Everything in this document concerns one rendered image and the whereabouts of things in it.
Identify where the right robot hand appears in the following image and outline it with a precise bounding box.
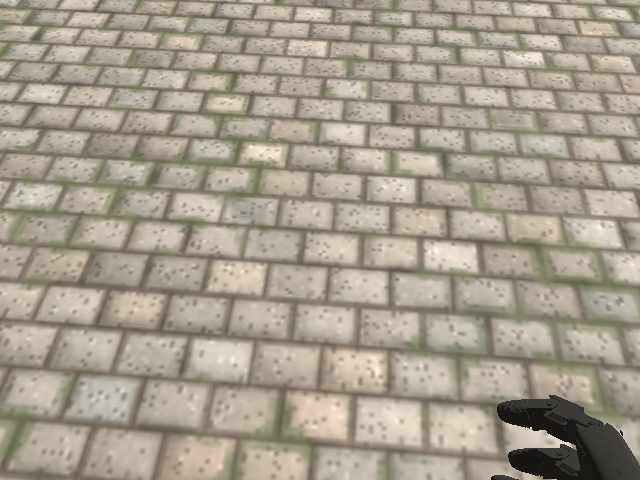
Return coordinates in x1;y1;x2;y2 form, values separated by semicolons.
491;395;640;480

